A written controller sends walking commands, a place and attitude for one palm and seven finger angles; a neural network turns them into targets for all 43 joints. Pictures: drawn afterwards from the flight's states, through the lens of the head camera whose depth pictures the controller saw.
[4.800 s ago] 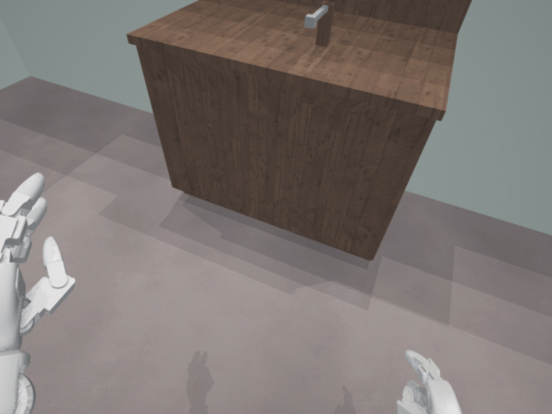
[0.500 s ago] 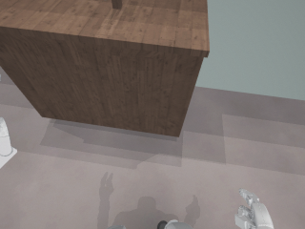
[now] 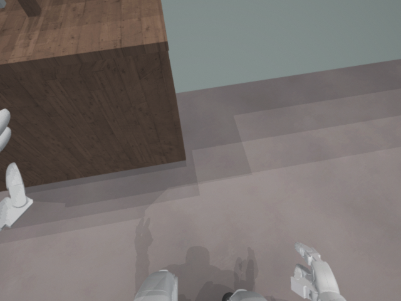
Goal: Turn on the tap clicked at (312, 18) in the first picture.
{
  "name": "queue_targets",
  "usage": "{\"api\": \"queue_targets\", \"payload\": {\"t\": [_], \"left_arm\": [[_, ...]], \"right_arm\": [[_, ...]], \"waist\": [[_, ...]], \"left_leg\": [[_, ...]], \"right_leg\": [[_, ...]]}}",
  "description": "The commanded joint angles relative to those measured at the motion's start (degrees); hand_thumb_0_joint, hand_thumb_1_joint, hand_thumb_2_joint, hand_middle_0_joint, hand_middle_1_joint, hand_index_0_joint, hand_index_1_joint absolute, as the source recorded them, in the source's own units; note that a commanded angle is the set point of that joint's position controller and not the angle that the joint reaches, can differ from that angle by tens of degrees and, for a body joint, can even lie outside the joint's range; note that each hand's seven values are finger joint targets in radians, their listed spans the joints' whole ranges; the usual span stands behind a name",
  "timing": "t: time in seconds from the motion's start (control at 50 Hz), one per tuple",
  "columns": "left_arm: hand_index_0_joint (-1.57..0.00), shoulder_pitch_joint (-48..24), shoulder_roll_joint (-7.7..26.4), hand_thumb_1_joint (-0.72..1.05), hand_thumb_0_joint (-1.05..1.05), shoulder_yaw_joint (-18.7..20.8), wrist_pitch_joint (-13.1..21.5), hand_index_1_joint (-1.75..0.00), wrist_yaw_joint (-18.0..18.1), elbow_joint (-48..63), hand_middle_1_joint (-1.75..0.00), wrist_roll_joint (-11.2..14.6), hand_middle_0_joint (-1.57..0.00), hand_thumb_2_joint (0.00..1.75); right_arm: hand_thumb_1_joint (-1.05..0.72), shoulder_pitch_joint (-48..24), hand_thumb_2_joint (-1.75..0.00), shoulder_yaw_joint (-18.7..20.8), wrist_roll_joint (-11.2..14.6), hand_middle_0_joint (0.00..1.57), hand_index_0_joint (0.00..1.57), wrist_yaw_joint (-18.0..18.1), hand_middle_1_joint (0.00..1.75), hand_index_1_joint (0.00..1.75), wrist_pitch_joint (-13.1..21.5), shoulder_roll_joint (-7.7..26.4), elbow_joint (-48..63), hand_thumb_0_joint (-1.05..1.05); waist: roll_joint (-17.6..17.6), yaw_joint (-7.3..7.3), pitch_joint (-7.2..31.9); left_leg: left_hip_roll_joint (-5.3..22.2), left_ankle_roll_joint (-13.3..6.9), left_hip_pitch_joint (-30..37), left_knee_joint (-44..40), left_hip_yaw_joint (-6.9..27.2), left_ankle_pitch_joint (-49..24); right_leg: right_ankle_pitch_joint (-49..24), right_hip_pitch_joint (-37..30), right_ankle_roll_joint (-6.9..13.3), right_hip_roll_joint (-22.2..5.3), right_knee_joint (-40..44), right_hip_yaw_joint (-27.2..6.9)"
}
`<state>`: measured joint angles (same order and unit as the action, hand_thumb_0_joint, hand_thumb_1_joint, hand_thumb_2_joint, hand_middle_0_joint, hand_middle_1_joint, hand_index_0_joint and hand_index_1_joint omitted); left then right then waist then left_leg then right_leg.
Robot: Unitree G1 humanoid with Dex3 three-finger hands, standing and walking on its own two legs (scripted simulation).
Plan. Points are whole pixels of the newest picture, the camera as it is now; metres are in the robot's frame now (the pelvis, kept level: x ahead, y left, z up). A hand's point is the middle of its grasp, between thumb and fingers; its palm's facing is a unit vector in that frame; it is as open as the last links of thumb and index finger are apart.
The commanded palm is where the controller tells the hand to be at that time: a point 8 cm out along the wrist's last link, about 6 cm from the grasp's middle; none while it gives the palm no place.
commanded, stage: turn to face it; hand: left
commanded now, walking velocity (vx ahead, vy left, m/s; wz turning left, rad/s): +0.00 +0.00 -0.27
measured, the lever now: out of the picture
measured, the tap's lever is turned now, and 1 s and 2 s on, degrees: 0 0 0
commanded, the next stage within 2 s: take the last steps up to it in 0.26 s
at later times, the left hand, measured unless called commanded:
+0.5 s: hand (30, 221) +0.20 +0.21 +0.18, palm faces +0.33 -0.85 -0.40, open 7.4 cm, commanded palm +0.16 +0.25 +0.18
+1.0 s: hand (2, 191) +0.24 +0.26 +0.18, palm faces +0.35 -0.83 -0.43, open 7.4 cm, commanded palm +0.19 +0.30 +0.18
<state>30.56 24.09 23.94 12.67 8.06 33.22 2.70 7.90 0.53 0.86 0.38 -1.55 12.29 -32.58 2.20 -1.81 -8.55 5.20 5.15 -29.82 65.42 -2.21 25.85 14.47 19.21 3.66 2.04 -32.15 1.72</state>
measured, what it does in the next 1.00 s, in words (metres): steps on the spot: left foot, then right foot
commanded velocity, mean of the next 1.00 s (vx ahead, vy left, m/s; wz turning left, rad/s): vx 0.20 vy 0.10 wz -0.02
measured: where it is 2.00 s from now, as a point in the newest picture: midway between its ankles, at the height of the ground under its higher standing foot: (179, 279)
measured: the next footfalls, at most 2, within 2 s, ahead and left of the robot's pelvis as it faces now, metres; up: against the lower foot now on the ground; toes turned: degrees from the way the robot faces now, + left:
left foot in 0.26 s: +0.02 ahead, +0.13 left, +0.00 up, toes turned +0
right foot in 0.50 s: -0.01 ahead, -0.13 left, +0.00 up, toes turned -13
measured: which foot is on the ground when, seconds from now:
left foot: up 0.00-0.24, down 0.26-0.52, up 0.54-0.84, down 0.86-1.00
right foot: down 0.00-0.28, up 0.30-0.48, down 0.50-0.88, up 0.90-1.00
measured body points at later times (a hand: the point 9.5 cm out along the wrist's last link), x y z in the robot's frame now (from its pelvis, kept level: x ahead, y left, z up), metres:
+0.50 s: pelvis -0.04 +0.00 +0.00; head -0.04 -0.01 +0.45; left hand +0.18 +0.25 +0.20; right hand +0.11 -0.22 -0.09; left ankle -0.02 +0.13 -0.73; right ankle -0.05 -0.12 -0.73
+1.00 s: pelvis +0.00 +0.04 +0.00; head +0.03 +0.04 +0.45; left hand +0.22 +0.31 +0.20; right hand +0.13 -0.22 -0.09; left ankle +0.01 +0.14 -0.73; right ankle -0.05 -0.08 -0.68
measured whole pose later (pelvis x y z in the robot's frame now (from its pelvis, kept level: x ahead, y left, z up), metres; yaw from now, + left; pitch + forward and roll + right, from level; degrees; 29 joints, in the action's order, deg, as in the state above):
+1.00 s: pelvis +0.00 +0.04 +0.00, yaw -5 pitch +0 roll +0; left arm 25.8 21.8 21.8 14.0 9.9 28.0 0.0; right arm 12.6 3.0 0.5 3.6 4.5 10.9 -36.5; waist -0.7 -0.7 -2.4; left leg 2.8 -1.6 -15.1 31.5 -7.4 16.6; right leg 29.4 22.7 -1.3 -4.1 -57.5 5.5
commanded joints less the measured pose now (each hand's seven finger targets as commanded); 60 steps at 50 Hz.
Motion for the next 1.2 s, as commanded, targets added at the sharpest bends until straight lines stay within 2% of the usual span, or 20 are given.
{"api": "queue_targets", "payload": {"t": [0.0, 0.12, 0.2, 0.24, 0.28, 0.36, 0.44, 0.46, 0.52, 0.54, 0.64, 0.8, 0.82, 0.86, 0.9, 0.98, 1.08, 1.12, 1.16, 1.18], "left_arm": [[-0.2, 4.15, 10.49, 0.9, 0.0, 11.0, 3.87, -0.3, 2.36, 10.36, -0.3, 1.02, -0.2, 0.9], [-0.2, 1.53, 8.81, 0.9, 0.0, 7.38, 2.42, -0.3, 2.21, 9.43, -0.3, 0.26, -0.2, 0.9], [-0.2, -3.06, 8.08, 0.9, 0.0, 4.75, 2.1, -0.3, 2.0, 10.6, -0.3, -0.47, -0.2, 0.9], [-0.2, -4.93, 7.74, 0.9, 0.0, 4.44, 2.84, -0.3, 1.94, 11.1, -0.3, -1.08, -0.2, 0.9], [-0.2, -5.01, 9.92, 0.9, 0.0, 6.05, 3.29, -0.3, 1.85, 8.99, -0.3, -1.62, -0.2, 0.9], [-0.2, -10.79, 3.73, 0.9, 0.0, -0.84, 2.85, -0.3, 0.86, 8.3, -0.3, -2.17, -0.2, 0.9], [-0.2, -12.1, 4.19, 0.9, 0.0, -1.14, 1.44, -0.3, 1.71, 5.07, -0.3, -2.73, -0.2, 0.9], [-0.2, -12.6, 4.87, 0.9, 0.0, -0.26, 1.44, -0.3, 1.88, 3.58, -0.3, -2.85, -0.2, 0.9], [-0.2, -13.14, 9.77, 0.9, 0.0, 3.54, 1.62, -0.3, 2.39, 2.51, -0.3, -2.01, -0.2, 0.9], [-0.2, -12.71, 9.22, 0.9, 0.0, 3.5, 1.62, -0.3, 2.09, 1.21, -0.3, -1.9, -0.2, 0.9], [-0.2, -3.38, 8.1, 0.9, 0.0, 5.22, 4.07, -0.3, 1.54, 4.07, -0.3, -1.57, -0.2, 0.9], [-0.2, -4.82, 7.03, 0.9, 0.0, 4.03, 4.45, -0.3, 3.23, 10.5, -0.3, -1.95, -0.2, 0.9], [-0.2, -5.19, 6.86, 0.9, 0.0, 3.87, 4.58, -0.3, 3.16, 10.23, -0.3, -2.03, -0.2, 0.9], [-0.2, -6.38, 5.8, 0.9, 0.0, 3.08, 5.31, -0.3, 3.03, 12.2, -0.3, -1.98, -0.2, 0.9], [-0.2, -7.34, 8.46, 0.9, 0.0, 4.15, 5.95, -0.3, 2.75, 8.77, -0.3, -3.05, -0.2, 0.9], [-0.2, -7.56, 5.83, 0.9, 0.0, 2.39, 5.78, -0.3, 1.76, 10.85, -0.3, -2.08, -0.2, 0.9], [-0.2, -3.36, 5.98, 0.9, 0.0, 3.02, 3.61, -0.3, 1.38, 5.01, -0.3, -1.24, -0.2, 0.9], [-0.2, -4.82, 6.63, 0.9, 0.0, 3.68, 2.95, -0.3, 1.3, 3.0, -0.3, -1.64, -0.2, 0.9], [-0.2, -6.83, 9.2, 0.9, 0.0, 5.75, 2.59, -0.3, 1.15, 0.46, -0.3, -1.42, -0.2, 0.9], [-0.2, -8.48, 7.74, 0.9, 0.0, 5.25, 2.72, -0.3, 0.97, -1.14, -0.3, -0.84, -0.2, 0.9]], "right_arm": [[-0.9, -3.69, -0.9, 1.82, -0.09, 0.2, 0.2, 1.12, 0.3, 0.3, 2.39, 3.89, 9.0, 0.0], [-0.9, -1.53, -0.9, 2.68, 0.15, 0.2, 0.2, 2.32, 0.3, 0.3, 3.57, 5.84, 9.14, 0.0], [-0.9, 0.22, -0.9, 3.01, 0.21, 0.2, 0.2, 2.99, 0.3, 0.3, 3.86, 6.47, 8.72, 0.0], [-0.9, -0.41, -0.9, 3.27, -0.18, 0.2, 0.2, 3.57, 0.3, 0.3, 4.31, 8.21, 9.54, 0.0], [-0.9, -0.53, -0.9, 2.75, -0.48, 0.2, 0.2, 3.5, 0.3, 0.3, 5.47, 6.14, 8.75, 0.0], [-0.9, 1.24, -0.9, 2.76, -0.2, 0.2, 0.2, 2.08, 0.3, 0.3, 7.35, 6.99, 7.36, 0.0], [-0.9, -0.06, -0.9, 1.83, -0.23, 0.2, 0.2, 2.28, 0.3, 0.3, 7.92, 6.87, 6.75, 0.0], [-0.9, -0.33, -0.9, 1.81, -0.31, 0.2, 0.2, 2.52, 0.3, 0.3, 7.68, 6.56, 6.44, 0.0], [-0.9, -2.77, -0.9, 1.47, -0.73, 0.2, 0.2, 2.9, 0.3, 0.3, 6.55, 5.04, 6.52, 0.0], [-0.9, -2.26, -0.9, 2.34, -0.51, 0.2, 0.2, 2.78, 0.3, 0.3, 6.37, 5.83, 5.7, 0.0], [-0.9, -2.36, -0.9, 1.21, -0.67, 0.2, 0.2, 2.66, 0.3, 0.3, 4.71, 4.18, 4.85, 0.0], [-0.9, 1.18, -0.9, 3.61, -1.11, 0.2, 0.2, 3.55, 0.3, 0.3, 7.78, 4.87, 5.46, 0.0], [-0.9, 2.23, -0.9, 4.12, -1.03, 0.2, 0.2, 3.95, 0.3, 0.3, 7.94, 5.65, 5.41, 0.0], [-0.9, 2.02, -0.9, 4.89, -0.38, 0.2, 0.2, 3.86, 0.3, 0.3, 8.09, 7.73, 6.12, 0.0], [-0.9, 0.84, -0.9, 3.64, -1.2, 0.2, 0.2, 3.77, 0.3, 0.3, 9.03, 5.8, 4.43, 0.0], [-0.9, 0.9, -0.9, 4.03, 0.22, 0.2, 0.2, 2.81, 0.3, 0.3, 10.13, 6.01, 3.49, 0.0], [-0.9, -0.1, -0.9, 2.57, -0.38, 0.2, 0.2, 2.93, 0.3, 0.3, 9.16, 5.53, 3.77, 0.0], [-0.9, -0.52, -0.9, 2.38, -0.53, 0.2, 0.2, 3.18, 0.3, 0.3, 8.19, 5.06, 3.48, 0.0], [-0.9, -2.27, -0.9, 2.52, -0.64, 0.2, 0.2, 2.61, 0.3, 0.3, 7.44, 4.29, 5.16, 0.0], [-0.9, -2.75, -0.9, 2.86, -0.87, 0.2, 0.2, 2.14, 0.3, 0.3, 7.06, 5.68, 4.58, 0.0]], "waist": [[-7.57, 2.04, 20.83], [-8.67, 2.76, 19.09], [-4.03, 1.54, 17.09], [8.45, 2.45, 13.83], [15.94, 3.53, 13.2], [12.6, 2.26, 10.38], [9.32, 1.6, 10.18], [6.33, 1.53, 10.1], [-15.5, 2.51, 6.97], [-15.77, 2.4, 7.97], [-8.63, 1.64, 11.18], [-7.09, 1.75, 16.27], [-2.72, 1.13, 16.23], [16.92, 0.91, 16.02], [14.71, 0.48, 11.96], [10.95, 1.7, 11.97], [8.21, 2.1, 12.5], [0.0, 2.6, 14.2], [-22.21, 2.7, 13.53], [-15.97, 2.32, 11.68]], "left_leg": [[-0.03, -0.42, -1.53, -8.64, 0.79, -2.2], [-2.03, -2.62, 7.89, -23.15, 0.06, -2.82], [-0.95, -4.34, 22.11, -39.88, 0.24, -10.18], [9.98, -9.11, 24.51, -46.08, 11.08, -17.96], [17.85, -13.56, 19.8, -48.56, 13.56, -28.1], [12.33, -11.12, 14.8, -43.93, 1.98, -30.27], [8.25, -9.37, 8.12, -42.35, 1.5, -6.09], [6.57, -8.53, 5.16, -39.83, 0.44, 0.24], [-2.46, -4.79, -6.13, -9.94, -2.61, 4.74], [-1.13, -4.54, -7.0, -2.49, 1.88, 1.41], [1.32, -4.05, -4.03, -10.7, 1.11, -6.7], [-3.66, -5.57, 16.82, -39.11, -7.56, -12.26], [-2.95, -6.21, 21.23, -41.65, -6.21, -12.35], [12.4, -13.95, 32.78, -45.55, 15.16, -20.6], [16.62, -19.41, 25.51, -49.99, 23.05, -18.18], [9.42, -15.98, 23.81, -45.87, 6.62, -22.74], [8.42, -13.16, 16.54, -43.24, 3.07, -17.83], [6.08, -11.05, 8.39, -31.35, 1.24, -14.06], [-4.57, -5.9, -12.11, -1.34, -2.78, 4.59], [-2.52, -5.02, -13.65, 5.33, 3.92, 2.03]], "right_leg": [[-38.38, -19.57, 6.01, -15.66, 7.58, -14.3], [-24.58, -13.07, 6.05, -15.52, 10.47, -17.76], [-6.75, -2.52, 1.77, -12.33, 10.12, -17.14], [0.78, 5.35, -2.75, -3.2, 0.97, -11.19], [13.36, 6.63, -4.82, -1.0, -17.81, -3.56], [10.43, 1.34, -5.37, -2.34, -13.26, 0.81], [6.46, -10.7, -5.16, -1.44, 2.21, 6.02], [5.89, -13.65, -4.37, -2.84, 5.65, 4.67], [19.24, -9.93, 7.11, -24.64, 22.04, -27.0], [24.69, -8.54, 7.36, -25.59, 24.2, -28.42], [-2.84, -11.57, 5.58, -20.97, 17.86, -9.83], [-2.69, -12.58, 1.65, -16.58, 7.95, -4.09], [-1.64, -9.29, 0.0, -14.41, 2.33, -2.29], [15.79, 9.68, -4.87, -4.99, -19.27, 6.29], [20.18, 15.07, -4.23, -6.47, -33.63, 1.94], [12.51, 10.76, -5.18, -6.89, -21.97, 5.35], [6.93, -4.13, -5.06, -4.31, -2.24, 9.13], [1.28, -15.75, -3.12, -7.55, 7.88, 4.32], [-1.0, -23.95, 6.89, -29.28, 17.5, -32.41], [3.42, -20.43, 8.09, -31.71, 18.79, -32.86]]}}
